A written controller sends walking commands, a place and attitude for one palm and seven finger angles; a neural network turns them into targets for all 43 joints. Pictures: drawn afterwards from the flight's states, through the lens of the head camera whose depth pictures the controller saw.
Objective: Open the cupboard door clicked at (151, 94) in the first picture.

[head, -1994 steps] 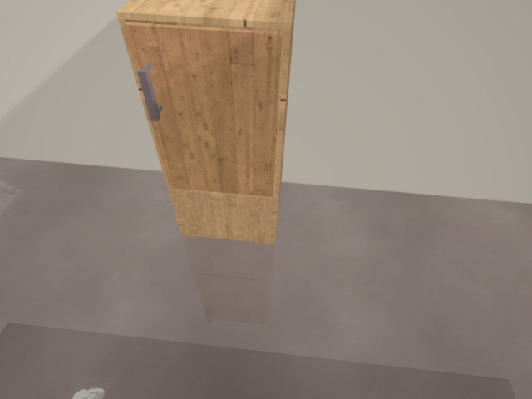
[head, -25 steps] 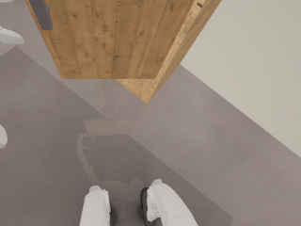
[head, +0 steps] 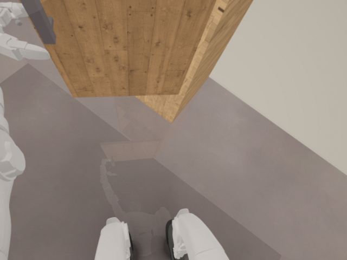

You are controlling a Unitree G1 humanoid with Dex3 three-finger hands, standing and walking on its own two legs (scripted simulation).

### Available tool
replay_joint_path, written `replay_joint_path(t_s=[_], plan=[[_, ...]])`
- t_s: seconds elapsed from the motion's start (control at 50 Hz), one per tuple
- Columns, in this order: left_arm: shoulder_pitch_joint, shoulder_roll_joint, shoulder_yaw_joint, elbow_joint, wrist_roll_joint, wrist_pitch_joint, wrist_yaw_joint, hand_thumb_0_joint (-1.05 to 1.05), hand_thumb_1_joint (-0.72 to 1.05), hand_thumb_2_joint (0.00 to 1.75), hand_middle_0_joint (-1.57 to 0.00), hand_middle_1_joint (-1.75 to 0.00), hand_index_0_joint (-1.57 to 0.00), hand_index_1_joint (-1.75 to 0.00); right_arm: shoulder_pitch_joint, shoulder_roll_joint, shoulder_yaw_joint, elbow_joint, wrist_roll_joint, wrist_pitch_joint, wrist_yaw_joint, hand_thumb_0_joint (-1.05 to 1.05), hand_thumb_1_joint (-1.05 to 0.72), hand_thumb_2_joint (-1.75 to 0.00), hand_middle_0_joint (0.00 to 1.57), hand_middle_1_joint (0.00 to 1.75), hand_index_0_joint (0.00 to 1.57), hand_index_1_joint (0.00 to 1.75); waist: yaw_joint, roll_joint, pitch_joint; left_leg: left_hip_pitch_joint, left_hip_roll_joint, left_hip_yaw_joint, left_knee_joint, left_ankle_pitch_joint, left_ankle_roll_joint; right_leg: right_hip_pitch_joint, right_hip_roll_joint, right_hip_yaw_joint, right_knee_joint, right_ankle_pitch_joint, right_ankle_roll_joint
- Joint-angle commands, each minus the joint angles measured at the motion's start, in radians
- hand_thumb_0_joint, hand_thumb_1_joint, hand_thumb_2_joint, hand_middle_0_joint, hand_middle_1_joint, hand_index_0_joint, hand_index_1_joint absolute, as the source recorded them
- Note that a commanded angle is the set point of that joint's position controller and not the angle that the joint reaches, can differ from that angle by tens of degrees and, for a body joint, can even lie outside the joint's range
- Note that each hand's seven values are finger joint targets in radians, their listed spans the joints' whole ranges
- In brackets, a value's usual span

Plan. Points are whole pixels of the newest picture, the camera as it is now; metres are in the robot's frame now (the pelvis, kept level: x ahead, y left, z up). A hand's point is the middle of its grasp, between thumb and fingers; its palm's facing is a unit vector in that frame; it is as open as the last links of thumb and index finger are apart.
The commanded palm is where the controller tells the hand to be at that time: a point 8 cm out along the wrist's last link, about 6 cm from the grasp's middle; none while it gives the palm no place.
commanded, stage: slide the fingers in behind the handle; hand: left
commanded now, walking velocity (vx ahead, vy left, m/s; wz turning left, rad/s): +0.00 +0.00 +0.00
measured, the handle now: (36, 1) +0.62 +0.19 +0.09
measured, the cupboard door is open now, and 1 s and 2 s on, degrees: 43 43 45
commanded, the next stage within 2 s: close the thumb around the handle in 0.82 s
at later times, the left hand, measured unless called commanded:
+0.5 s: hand (38, 26) +0.57 +0.19 +0.08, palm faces -0.02 -1.00 -0.01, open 14.0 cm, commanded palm +0.56 +0.21 +0.08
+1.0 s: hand (40, 23) +0.58 +0.19 +0.08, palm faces -0.01 -1.00 -0.01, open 13.7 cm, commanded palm +0.56 +0.21 +0.08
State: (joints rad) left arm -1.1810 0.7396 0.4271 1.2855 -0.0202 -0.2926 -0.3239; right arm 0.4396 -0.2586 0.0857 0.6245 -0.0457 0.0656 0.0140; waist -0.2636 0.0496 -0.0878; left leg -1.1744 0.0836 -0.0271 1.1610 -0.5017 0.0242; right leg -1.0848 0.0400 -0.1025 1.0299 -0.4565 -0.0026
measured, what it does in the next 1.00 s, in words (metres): stands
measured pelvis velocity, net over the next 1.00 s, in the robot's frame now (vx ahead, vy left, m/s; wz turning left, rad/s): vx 0.00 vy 0.00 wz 0.00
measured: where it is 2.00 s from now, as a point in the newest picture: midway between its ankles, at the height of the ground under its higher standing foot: (152, 257)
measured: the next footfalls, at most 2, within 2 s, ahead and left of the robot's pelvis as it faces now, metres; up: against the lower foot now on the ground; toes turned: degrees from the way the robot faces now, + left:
none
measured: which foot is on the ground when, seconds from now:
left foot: down 0.00-1.00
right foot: down 0.00-1.00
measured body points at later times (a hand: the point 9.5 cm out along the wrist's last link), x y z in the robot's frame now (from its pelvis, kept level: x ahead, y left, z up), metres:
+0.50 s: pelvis +0.00 -0.01 +0.00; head +0.18 +0.02 +0.41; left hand +0.56 +0.24 +0.09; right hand -0.04 -0.26 -0.10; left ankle +0.01 +0.10 -0.65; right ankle +0.01 -0.13 -0.65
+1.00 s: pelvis +0.00 +0.00 +0.00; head +0.18 +0.03 +0.41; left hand +0.57 +0.24 +0.08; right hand -0.05 -0.26 -0.09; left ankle +0.01 +0.10 -0.65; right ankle +0.01 -0.13 -0.65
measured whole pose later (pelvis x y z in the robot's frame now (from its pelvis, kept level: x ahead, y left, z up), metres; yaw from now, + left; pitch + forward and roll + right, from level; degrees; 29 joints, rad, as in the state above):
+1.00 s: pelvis +0.00 +0.00 +0.00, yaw +0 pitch +29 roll -6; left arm -1.18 0.68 0.42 1.29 0.00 -0.32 -0.26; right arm 0.44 -0.26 0.07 0.63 -0.05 0.05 0.02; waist -0.27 0.05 -0.09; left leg -1.18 0.08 -0.02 1.17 -0.50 0.02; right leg -1.10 0.04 -0.09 1.05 -0.46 -0.01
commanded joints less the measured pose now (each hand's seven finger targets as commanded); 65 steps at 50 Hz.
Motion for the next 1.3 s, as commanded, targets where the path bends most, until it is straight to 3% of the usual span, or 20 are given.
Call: replay_joint_path(t_s=[0.0, 0.06, 0.08, 0.18, 0.22, 0.36, 0.44, 0.48, 0.52, 0.62, 0.68, 0.76, 0.8, 0.84, 0.9, 1.04, 1.1, 1.16, 1.24, 1.28], plan=[[-0.440, 0.192, 0.018, -0.245, -0.018, -0.084, 0.000, 0.00, -0.50, 0.30, -0.30, -1.20, -0.30, -1.20, 0.255, -0.216, -0.088, 0.002, -0.001, 0.001, -0.008, 0.00, -0.90, -0.90, 0.20, 0.30, 0.20, 0.30, -0.021, 0.249, -0.602, 0.610, -0.028, -0.070, -0.084, 0.586, 0.006, 0.160, 0.039, 0.033, -0.081, 0.395, -0.024], [-0.423, 0.167, 0.003, -0.211, -0.026, -0.065, 0.002, 0.00, -0.50, 0.30, -0.30, -1.20, -0.30, -1.20, 0.242, -0.214, -0.086, -0.002, 0.005, 0.004, -0.008, 0.00, -0.90, -0.90, 0.20, 0.30, 0.20, 0.30, -0.024, 0.212, -0.548, 0.554, -0.032, -0.056, -0.091, 0.522, 0.009, 0.171, 0.038, 0.035, -0.092, 0.372, -0.017], [-0.419, 0.218, 0.040, -0.213, -0.021, -0.060, 0.011, 0.00, -0.50, 0.30, -0.30, -1.20, -0.30, -1.20, 0.245, -0.217, -0.085, -0.005, 0.006, 0.005, -0.010, 0.00, -0.90, -0.90, 0.20, 0.30, 0.20, 0.30, -0.015, 0.194, -0.551, 0.520, -0.034, -0.046, -0.090, 0.510, 0.015, 0.208, 0.038, 0.044, -0.094, 0.384, -0.016], [-0.442, 0.248, 0.053, -0.223, -0.007, -0.080, 0.041, 0.00, -0.50, 0.30, -0.30, -1.20, -0.30, -1.20, 0.234, -0.211, -0.081, -0.015, 0.004, -0.003, -0.009, 0.00, -0.90, -0.90, 0.20, 0.30, 0.20, 0.30, -0.017, 0.186, -0.550, 0.456, -0.038, -0.028, -0.080, 0.473, 0.020, 0.254, 0.035, 0.061, -0.089, 0.399, -0.012], [-0.433, 0.229, 0.043, -0.256, -0.005, -0.100, 0.040, 0.00, -0.50, 0.30, -0.30, -1.20, -0.30, -1.20, 0.230, -0.207, -0.084, -0.019, 0.005, -0.008, -0.006, 0.00, -0.90, -0.90, 0.20, 0.30, 0.20, 0.30, -0.005, 0.234, -0.608, 0.499, -0.040, -0.030, -0.074, 0.515, 0.015, 0.253, 0.034, 0.062, -0.075, 0.430, -0.017], [-0.408, 0.160, 0.005, -0.212, -0.020, -0.074, 0.029, 0.00, -0.50, 0.30, -0.30, -1.20, -0.30, -1.20, 0.230, -0.208, -0.088, -0.015, 0.009, -0.005, -0.006, 0.00, -0.90, -0.90, 0.20, 0.30, 0.20, 0.30, -0.017, 0.186, -0.561, 0.487, -0.040, -0.031, -0.084, 0.488, 0.016, 0.234, 0.033, 0.056, -0.086, 0.404, -0.012], [-0.447, 0.135, -0.004, -0.221, -0.021, -0.084, 0.043, 0.00, -0.50, 0.30, -0.30, -1.20, -0.30, -1.20, 0.235, -0.207, -0.091, -0.002, 0.006, -0.011, -0.006, 0.00, -0.90, -0.90, 0.20, 0.30, 0.20, 0.30, -0.029, 0.203, -0.568, 0.538, -0.036, -0.046, -0.083, 0.505, 0.012, 0.179, 0.033, 0.048, -0.085, 0.381, -0.014], [-0.452, 0.168, 0.016, -0.198, -0.015, -0.081, 0.054, 0.00, -0.50, 0.30, -0.30, -1.20, -0.30, -1.20, 0.236, -0.210, -0.087, 0.000, 0.004, -0.012, -0.007, 0.00, -0.90, -0.90, 0.20, 0.30, 0.20, 0.30, -0.025, 0.196, -0.541, 0.495, -0.038, -0.038, -0.082, 0.474, 0.015, 0.191, 0.033, 0.053, -0.088, 0.365, -0.013], [-0.466, 0.200, 0.035, -0.223, -0.006, -0.093, 0.063, 0.00, -0.50, 0.30, -0.30, -1.20, -0.30, -1.20, 0.241, -0.210, -0.085, -0.003, 0.000, -0.014, -0.006, 0.00, -0.90, -0.90, 0.20, 0.30, 0.20, 0.30, -0.014, 0.220, -0.587, 0.516, -0.039, -0.043, -0.079, 0.509, 0.013, 0.208, 0.031, 0.054, -0.076, 0.391, -0.017], [-0.445, 0.178, 0.023, -0.233, 0.000, -0.101, 0.066, 0.00, -0.50, 0.30, -0.30, -1.20, -0.30, -1.20, 0.239, -0.209, -0.089, -0.008, 0.001, -0.012, -0.002, 0.00, -0.90, -0.90, 0.20, 0.30, 0.20, 0.30, -0.011, 0.229, -0.597, 0.546, -0.037, -0.047, -0.083, 0.528, 0.008, 0.197, 0.031, 0.048, -0.073, 0.394, -0.017], [-0.433, 0.166, 0.011, -0.199, -0.006, -0.085, 0.060, 0.00, -0.50, 0.30, -0.30, -1.20, -0.30, -1.20, 0.234, -0.211, -0.087, -0.009, 0.005, -0.009, -0.004, 0.00, -0.90, -0.90, 0.20, 0.30, 0.20, 0.30, -0.022, 0.179, -0.550, 0.494, -0.038, -0.039, -0.088, 0.479, 0.014, 0.208, 0.032, 0.052, -0.085, 0.376, -0.012], [-0.485, 0.137, -0.012, -0.228, -0.003, -0.095, 0.069, 0.00, -0.50, 0.30, -0.30, -1.20, -0.30, -1.20, 0.239, -0.211, -0.089, 0.000, 0.001, -0.012, -0.004, 0.00, -0.90, -0.90, 0.20, 0.30, 0.20, 0.30, -0.028, 0.234, -0.562, 0.562, -0.033, -0.059, -0.092, 0.498, 0.006, 0.141, 0.032, 0.041, -0.081, 0.338, -0.016], [-0.487, 0.145, 0.001, -0.201, -0.006, -0.095, 0.073, 0.00, -0.50, 0.30, -0.30, -1.20, -0.30, -1.20, 0.247, -0.214, -0.088, 0.006, -0.003, -0.014, -0.006, 0.00, -0.90, -0.90, 0.20, 0.30, 0.20, 0.30, -0.039, 0.198, -0.558, 0.548, -0.032, -0.063, -0.088, 0.495, 0.011, 0.141, 0.033, 0.040, -0.079, 0.336, -0.017], [-0.486, 0.184, 0.022, -0.191, 0.003, -0.091, 0.076, 0.00, -0.50, 0.30, -0.30, -1.20, -0.30, -1.20, 0.248, -0.218, -0.086, 0.006, -0.003, -0.014, -0.007, 0.00, -0.90, -0.90, 0.20, 0.30, 0.20, 0.30, -0.029, 0.207, -0.564, 0.526, -0.034, -0.057, -0.084, 0.484, 0.011, 0.153, 0.030, 0.044, -0.079, 0.334, -0.015], [-0.477, 0.172, 0.014, -0.203, 0.004, -0.095, 0.074, 0.00, -0.50, 0.30, -0.30, -1.20, -0.30, -1.20, 0.250, -0.214, -0.085, 0.001, -0.005, -0.015, -0.004, 0.00, -0.90, -0.90, 0.20, 0.30, 0.20, 0.30, -0.027, 0.219, -0.577, 0.533, -0.035, -0.058, -0.084, 0.508, 0.010, 0.164, 0.031, 0.043, -0.071, 0.360, -0.019], [-0.454, 0.143, 0.004, -0.241, -0.001, -0.095, 0.071, 0.00, -0.11, 0.47, -0.33, -1.24, -0.33, -1.24, 0.248, -0.212, -0.092, -0.002, -0.003, -0.009, 0.001, 0.00, -0.90, -0.90, 0.20, 0.30, 0.20, 0.30, -0.015, 0.259, -0.610, 0.603, -0.033, -0.064, -0.088, 0.561, 0.000, 0.147, 0.033, 0.036, -0.075, 0.374, -0.019], [-0.455, 0.111, -0.016, -0.228, -0.006, -0.090, 0.074, 0.00, 0.06, 0.54, -0.34, -1.26, -0.34, -1.26, 0.250, -0.212, -0.092, 0.001, -0.004, -0.007, 0.001, 0.00, -0.90, -0.90, 0.20, 0.30, 0.20, 0.30, -0.030, 0.226, -0.569, 0.593, -0.030, -0.069, -0.097, 0.548, 0.004, 0.137, 0.035, 0.033, -0.082, 0.361, -0.019], [-0.442, 0.149, 0.012, -0.211, -0.004, -0.085, 0.079, 0.00, 0.23, 0.61, -0.35, -1.28, -0.35, -1.28, 0.249, -0.216, -0.091, 0.002, -0.003, -0.006, -0.001, 0.00, -0.90, -0.90, 0.20, 0.30, 0.20, 0.30, -0.021, 0.198, -0.561, 0.561, -0.033, -0.060, -0.098, 0.516, 0.006, 0.159, 0.034, 0.037, -0.087, 0.352, -0.017], [-0.444, 0.145, 0.015, -0.247, -0.003, -0.109, 0.084, 0.00, 0.45, 0.71, -0.37, -1.30, -0.37, -1.30, 0.245, -0.209, -0.094, -0.001, -0.006, -0.009, 0.003, 0.00, -0.90, -0.90, 0.20, 0.30, 0.20, 0.30, -0.010, 0.227, -0.601, 0.587, -0.035, -0.059, -0.092, 0.550, 0.002, 0.177, 0.033, 0.040, -0.079, 0.383, -0.019], [-0.407, 0.144, 0.013, -0.197, -0.003, -0.099, 0.081, 0.00, 0.56, 0.76, -0.38, -1.31, -0.38, -1.31, 0.241, -0.211, -0.091, -0.003, -0.003, -0.006, 0.001, 0.00, -0.90, -0.90, 0.20, 0.30, 0.20, 0.30, -0.017, 0.176, -0.546, 0.531, -0.036, -0.050, -0.097, 0.509, 0.008, 0.188, 0.034, 0.042, -0.088, 0.372, -0.016]])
